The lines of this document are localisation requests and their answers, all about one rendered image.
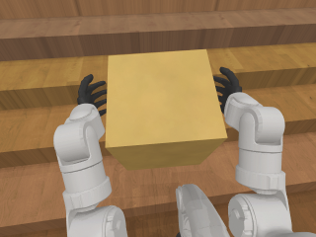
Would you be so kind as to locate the right robot forearm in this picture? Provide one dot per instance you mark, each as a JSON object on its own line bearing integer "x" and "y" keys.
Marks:
{"x": 260, "y": 142}

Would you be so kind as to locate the right robot shin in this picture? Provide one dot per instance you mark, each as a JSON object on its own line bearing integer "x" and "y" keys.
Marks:
{"x": 184, "y": 224}

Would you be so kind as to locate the right robot thigh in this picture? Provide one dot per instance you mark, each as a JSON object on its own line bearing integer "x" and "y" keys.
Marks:
{"x": 203, "y": 218}

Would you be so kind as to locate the robot right upper arm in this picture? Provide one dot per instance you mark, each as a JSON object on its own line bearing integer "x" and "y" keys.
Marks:
{"x": 260, "y": 215}

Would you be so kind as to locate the robot left hand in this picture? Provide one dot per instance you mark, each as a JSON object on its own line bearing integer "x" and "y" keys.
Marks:
{"x": 85, "y": 91}

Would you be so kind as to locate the robot right hand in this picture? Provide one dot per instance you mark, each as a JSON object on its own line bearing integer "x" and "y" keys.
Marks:
{"x": 230, "y": 87}

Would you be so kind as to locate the carton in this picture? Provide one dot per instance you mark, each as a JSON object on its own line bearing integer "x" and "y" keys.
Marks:
{"x": 162, "y": 109}

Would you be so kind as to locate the left robot forearm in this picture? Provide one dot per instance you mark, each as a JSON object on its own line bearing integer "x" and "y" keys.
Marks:
{"x": 79, "y": 156}

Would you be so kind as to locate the robot left upper arm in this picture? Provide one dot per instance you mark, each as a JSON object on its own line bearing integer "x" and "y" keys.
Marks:
{"x": 103, "y": 221}

